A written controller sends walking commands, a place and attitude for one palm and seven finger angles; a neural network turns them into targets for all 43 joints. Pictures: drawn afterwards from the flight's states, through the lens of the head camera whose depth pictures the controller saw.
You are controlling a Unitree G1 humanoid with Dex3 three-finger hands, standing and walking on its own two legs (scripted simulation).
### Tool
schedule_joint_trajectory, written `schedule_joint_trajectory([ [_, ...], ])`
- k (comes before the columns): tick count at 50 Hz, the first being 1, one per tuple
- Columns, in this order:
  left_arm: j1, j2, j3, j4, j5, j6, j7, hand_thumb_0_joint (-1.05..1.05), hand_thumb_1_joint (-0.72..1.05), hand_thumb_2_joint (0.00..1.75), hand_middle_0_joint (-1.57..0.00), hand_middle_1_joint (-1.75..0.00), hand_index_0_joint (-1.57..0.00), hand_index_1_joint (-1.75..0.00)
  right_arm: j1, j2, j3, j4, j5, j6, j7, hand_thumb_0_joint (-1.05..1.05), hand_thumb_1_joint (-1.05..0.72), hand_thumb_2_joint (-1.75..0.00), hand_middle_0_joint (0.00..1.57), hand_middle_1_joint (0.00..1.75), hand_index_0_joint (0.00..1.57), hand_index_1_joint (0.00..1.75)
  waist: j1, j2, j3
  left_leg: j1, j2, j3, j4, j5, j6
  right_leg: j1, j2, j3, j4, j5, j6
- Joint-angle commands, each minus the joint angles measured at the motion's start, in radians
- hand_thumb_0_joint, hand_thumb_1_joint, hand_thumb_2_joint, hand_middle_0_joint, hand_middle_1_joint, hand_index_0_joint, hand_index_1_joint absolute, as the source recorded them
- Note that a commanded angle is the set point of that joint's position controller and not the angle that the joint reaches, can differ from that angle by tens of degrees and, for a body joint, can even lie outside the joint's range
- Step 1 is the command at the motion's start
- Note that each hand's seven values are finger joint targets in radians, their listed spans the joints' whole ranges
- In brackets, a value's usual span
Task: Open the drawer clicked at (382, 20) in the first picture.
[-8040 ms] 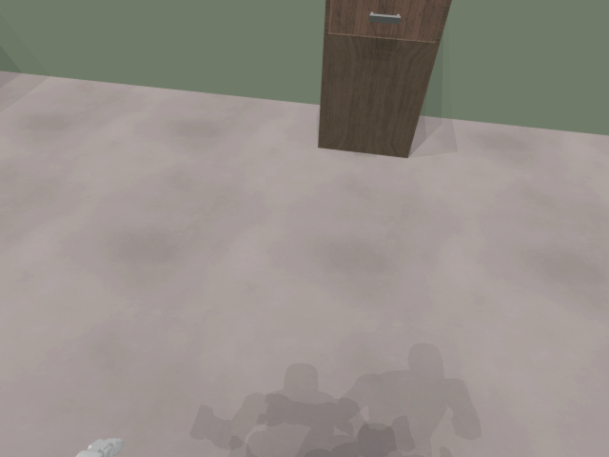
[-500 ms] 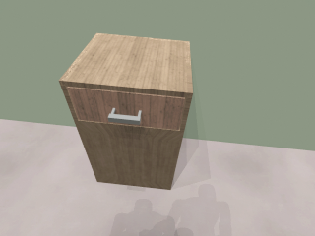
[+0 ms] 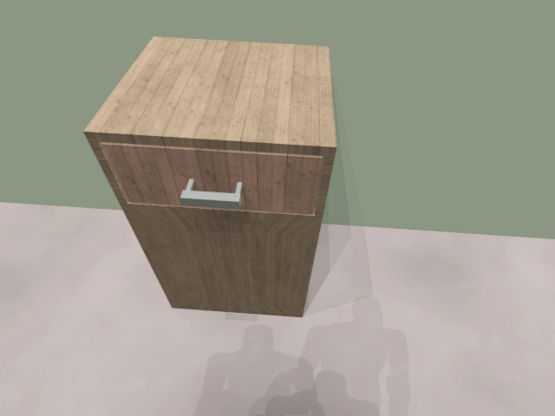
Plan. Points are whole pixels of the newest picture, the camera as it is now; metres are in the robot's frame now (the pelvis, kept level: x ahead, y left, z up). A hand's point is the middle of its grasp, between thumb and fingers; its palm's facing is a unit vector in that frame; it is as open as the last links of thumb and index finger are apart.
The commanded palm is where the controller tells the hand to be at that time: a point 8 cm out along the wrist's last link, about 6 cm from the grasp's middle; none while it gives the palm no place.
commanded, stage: come to a stop and stand still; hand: left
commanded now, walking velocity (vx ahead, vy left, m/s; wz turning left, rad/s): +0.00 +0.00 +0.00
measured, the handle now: (213, 192) +0.56 +0.16 -0.06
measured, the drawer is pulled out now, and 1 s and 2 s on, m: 0.00 0.00 0.00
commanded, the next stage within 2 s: look again from close up in 1.08 s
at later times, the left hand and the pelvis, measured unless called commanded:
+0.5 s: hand out of the picture -0.01 +0.18 -0.17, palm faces +0.06 -0.98 -0.18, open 7.4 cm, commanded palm none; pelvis -0.03 +0.01 +0.01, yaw +0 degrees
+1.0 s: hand out of the picture -0.11 +0.18 -0.17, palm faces +0.06 -0.99 -0.15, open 7.4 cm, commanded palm none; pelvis -0.06 +0.03 +0.01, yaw +0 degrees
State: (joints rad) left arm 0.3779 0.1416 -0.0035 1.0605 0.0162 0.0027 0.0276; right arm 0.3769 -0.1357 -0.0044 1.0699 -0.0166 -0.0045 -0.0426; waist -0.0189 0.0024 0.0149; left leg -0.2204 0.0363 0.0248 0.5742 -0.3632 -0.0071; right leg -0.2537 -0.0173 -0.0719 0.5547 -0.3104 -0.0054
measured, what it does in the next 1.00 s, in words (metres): shifts its weight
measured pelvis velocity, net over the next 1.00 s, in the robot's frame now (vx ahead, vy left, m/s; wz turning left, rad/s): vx -0.06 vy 0.03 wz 0.00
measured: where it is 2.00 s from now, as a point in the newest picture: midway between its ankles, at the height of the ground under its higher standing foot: outside the picture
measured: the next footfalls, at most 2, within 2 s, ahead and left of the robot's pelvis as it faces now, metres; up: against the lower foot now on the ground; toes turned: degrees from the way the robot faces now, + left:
none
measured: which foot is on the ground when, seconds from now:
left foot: down 0.00-1.00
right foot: down 0.00-1.00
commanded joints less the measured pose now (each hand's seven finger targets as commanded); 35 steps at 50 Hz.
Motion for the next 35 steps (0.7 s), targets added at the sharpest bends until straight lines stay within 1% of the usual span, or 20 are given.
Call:
schedule_joint_trajectory([
  [1, 0.062, 0.112, 0.033, -0.053, 0.000, -0.028, 0.014, 0.00, 0.90, 0.90, -0.20, -0.30, -0.20, -0.30, 0.045, -0.088, -0.016, -0.056, 0.003, -0.024, -0.009, 0.00, -0.90, -0.90, 0.20, 0.30, 0.20, 0.30, 0.000, -0.062, -0.052, -0.043, 0.026, -0.022, -0.030, 0.271, 0.033, 0.143, -0.127, 0.111, -0.057, 0.606, -0.055],
  [2, 0.061, 0.112, 0.035, -0.054, -0.001, -0.028, 0.016, 0.00, 0.90, 0.90, -0.20, -0.30, -0.20, -0.30, 0.044, -0.087, -0.018, -0.051, 0.005, -0.023, -0.010, 0.00, -0.90, -0.90, 0.20, 0.30, 0.20, 0.30, 0.002, -0.042, -0.048, -0.039, 0.031, -0.023, -0.035, 0.314, 0.031, 0.157, -0.126, 0.097, -0.043, 0.663, -0.051],
  [3, 0.064, 0.114, 0.032, -0.055, 0.001, -0.026, 0.017, 0.00, 0.90, 0.90, -0.20, -0.30, -0.20, -0.30, 0.042, -0.089, -0.016, -0.050, 0.005, -0.021, -0.009, 0.00, -0.90, -0.90, 0.20, 0.30, 0.20, 0.30, 0.006, -0.027, -0.044, -0.030, 0.033, -0.019, -0.037, 0.343, 0.032, 0.157, -0.116, 0.090, -0.036, 0.671, -0.047],
  [4, 0.062, 0.114, 0.036, -0.055, 0.000, -0.025, 0.019, 0.00, 0.90, 0.90, -0.20, -0.30, -0.20, -0.30, 0.031, -0.091, -0.020, -0.049, 0.004, -0.018, -0.010, 0.00, -0.90, -0.90, 0.20, 0.30, 0.20, 0.30, 0.008, -0.033, -0.030, -0.031, 0.037, -0.018, -0.032, 0.359, 0.029, 0.157, -0.117, 0.081, -0.036, 0.685, -0.044],
  [5, 0.057, 0.115, 0.036, -0.058, -0.001, -0.023, 0.021, 0.00, 0.90, 0.90, -0.20, -0.30, -0.20, -0.30, 0.025, -0.096, -0.022, -0.050, 0.005, -0.015, -0.010, 0.00, -0.90, -0.90, 0.20, 0.30, 0.20, 0.30, 0.008, -0.032, -0.023, -0.028, 0.040, -0.018, -0.041, 0.348, 0.027, 0.153, -0.117, 0.080, -0.041, 0.664, -0.043],
  [7, 0.035, 0.115, 0.035, -0.058, -0.002, -0.019, 0.022, 0.00, 0.90, 0.90, -0.20, -0.30, -0.20, -0.30, -0.001, -0.100, -0.023, -0.050, 0.004, -0.009, -0.009, 0.00, -0.90, -0.90, 0.20, 0.30, 0.20, 0.30, 0.009, 0.001, 0.021, -0.032, 0.045, -0.023, -0.066, 0.326, 0.026, 0.127, -0.111, 0.079, -0.063, 0.572, -0.040],
  [8, 0.031, 0.112, 0.031, -0.059, -0.001, -0.018, 0.023, 0.00, 0.90, 0.90, -0.20, -0.30, -0.20, -0.30, -0.010, -0.099, -0.020, -0.048, 0.003, -0.009, -0.006, 0.00, -0.90, -0.90, 0.20, 0.30, 0.20, 0.30, 0.011, 0.017, 0.025, -0.019, 0.049, -0.028, -0.073, 0.353, 0.029, 0.120, -0.101, 0.077, -0.070, 0.538, -0.037],
  [9, 0.023, 0.117, 0.031, -0.061, -0.002, -0.017, 0.022, 0.00, 0.90, 0.90, -0.20, -0.30, -0.20, -0.30, -0.019, -0.105, -0.021, -0.048, 0.002, -0.007, -0.005, 0.00, -0.90, -0.90, 0.20, 0.30, 0.20, 0.30, 0.011, 0.005, 0.034, -0.020, 0.052, -0.030, -0.081, 0.346, 0.028, 0.118, -0.099, 0.073, -0.082, 0.501, -0.034],
  [11, 0.003, 0.120, 0.029, -0.062, -0.004, -0.017, 0.021, 0.00, 0.90, 0.90, -0.20, -0.30, -0.20, -0.30, -0.043, -0.113, -0.019, -0.052, 0.002, -0.005, -0.002, 0.00, -0.90, -0.90, 0.20, 0.30, 0.20, 0.30, 0.013, -0.008, 0.062, -0.028, 0.052, -0.037, -0.108, 0.291, 0.027, 0.100, -0.098, 0.080, -0.114, 0.415, -0.030],
  [12, 0.001, 0.121, 0.027, -0.063, -0.004, -0.018, 0.019, 0.00, 0.90, 0.90, -0.20, -0.30, -0.20, -0.30, -0.053, -0.115, -0.019, -0.053, 0.002, -0.005, 0.001, 0.00, -0.90, -0.90, 0.20, 0.30, 0.20, 0.30, 0.015, -0.013, 0.060, -0.023, 0.052, -0.039, -0.118, 0.278, 0.028, 0.101, -0.099, 0.082, -0.128, 0.391, -0.027],
  [13, -0.010, 0.122, 0.024, -0.061, -0.003, -0.018, 0.020, 0.00, 0.90, 0.90, -0.20, -0.30, -0.20, -0.30, -0.058, -0.117, -0.017, -0.049, 0.003, -0.006, 0.004, 0.00, -0.90, -0.90, 0.20, 0.30, 0.20, 0.30, 0.013, 0.005, 0.057, -0.016, 0.053, -0.042, -0.131, 0.280, 0.029, 0.100, -0.094, 0.082, -0.134, 0.361, -0.024],
  [15, -0.018, 0.124, 0.022, -0.062, -0.005, -0.018, 0.018, 0.00, 0.90, 0.90, -0.20, -0.30, -0.20, -0.30, -0.069, -0.122, -0.015, -0.048, 0.002, -0.006, 0.007, 0.00, -0.90, -0.90, 0.20, 0.30, 0.20, 0.30, 0.016, 0.007, 0.070, -0.025, 0.052, -0.048, -0.152, 0.251, 0.029, 0.099, -0.094, 0.084, -0.158, 0.303, -0.020],
  [16, -0.019, 0.126, 0.023, -0.059, -0.005, -0.019, 0.017, 0.00, 0.90, 0.90, -0.20, -0.30, -0.20, -0.30, -0.072, -0.124, -0.013, -0.049, 0.002, -0.007, 0.008, 0.00, -0.90, -0.90, 0.20, 0.30, 0.20, 0.30, 0.019, -0.005, 0.073, -0.028, 0.052, -0.048, -0.161, 0.239, 0.028, 0.102, -0.095, 0.083, -0.167, 0.286, -0.018],
  [18, -0.024, 0.127, 0.020, -0.056, -0.004, -0.019, 0.016, 0.00, 0.90, 0.90, -0.20, -0.30, -0.20, -0.30, -0.075, -0.129, -0.012, -0.045, 0.003, -0.008, 0.012, 0.00, -0.90, -0.90, 0.20, 0.30, 0.20, 0.30, 0.019, 0.005, 0.072, -0.028, 0.052, -0.054, -0.176, 0.230, 0.027, 0.105, -0.092, 0.082, -0.179, 0.257, -0.015],
  [22, -0.020, 0.120, 0.018, -0.044, -0.005, -0.019, 0.015, 0.00, 0.90, 0.90, -0.20, -0.30, -0.20, -0.30, -0.076, -0.133, -0.011, -0.033, 0.004, -0.008, 0.014, 0.00, -0.90, -0.90, 0.20, 0.30, 0.20, 0.30, 0.021, -0.007, 0.067, -0.025, 0.052, -0.059, -0.204, 0.200, 0.028, 0.109, -0.095, 0.079, -0.201, 0.207, -0.009],
  [23, -0.022, 0.120, 0.015, -0.040, -0.004, -0.018, 0.015, 0.00, 0.90, 0.90, -0.20, -0.30, -0.20, -0.30, -0.074, -0.136, -0.009, -0.030, 0.005, -0.008, 0.016, 0.00, -0.90, -0.90, 0.20, 0.30, 0.20, 0.30, 0.022, 0.011, 0.073, -0.030, 0.054, -0.063, -0.214, 0.185, 0.029, 0.105, -0.091, 0.078, -0.203, 0.184, -0.007],
  [24, -0.019, 0.117, 0.017, -0.037, -0.004, -0.018, 0.015, 0.00, 0.90, 0.90, -0.20, -0.30, -0.20, -0.30, -0.068, -0.131, -0.009, -0.026, 0.005, -0.009, 0.016, 0.00, -0.90, -0.90, 0.20, 0.30, 0.20, 0.30, 0.024, 0.010, 0.075, -0.041, 0.054, -0.065, -0.223, 0.176, 0.029, 0.113, -0.093, 0.075, -0.206, 0.178, -0.005],
  [27, -0.004, 0.109, 0.014, -0.021, -0.004, -0.018, 0.014, 0.00, 0.90, 0.90, -0.20, -0.30, -0.20, -0.30, -0.062, -0.129, -0.008, -0.014, 0.006, -0.007, 0.018, 0.00, -0.90, -0.90, 0.20, 0.30, 0.20, 0.30, 0.025, -0.002, 0.084, -0.051, 0.049, -0.068, -0.238, 0.126, 0.029, 0.103, -0.094, 0.079, -0.222, 0.137, -0.003],
  [33, 0.025, 0.089, 0.013, -0.001, -0.001, -0.013, 0.017, 0.00, 0.90, 0.90, -0.20, -0.30, -0.20, -0.30, -0.027, -0.121, -0.010, 0.007, 0.007, -0.004, 0.019, 0.00, -0.90, -0.90, 0.20, 0.30, 0.20, 0.30, 0.026, 0.022, 0.098, -0.097, 0.055, -0.097, -0.284, 0.018, 0.034, 0.100, -0.086, 0.067, -0.213, 0.091, 0.002],
  [35, 0.042, 0.075, 0.013, 0.007, 0.001, -0.014, 0.017, 0.00, 0.90, 0.90, -0.20, -0.30, -0.20, -0.30, -0.020, -0.113, -0.013, 0.010, 0.007, -0.003, 0.018, 0.00, -0.90, -0.90, 0.20, 0.30, 0.20, 0.30, 0.029, 0.017, 0.099, -0.112, 0.057, -0.103, -0.294, -0.012, 0.038, 0.101, -0.086, 0.064, -0.209, 0.089, 0.004],
])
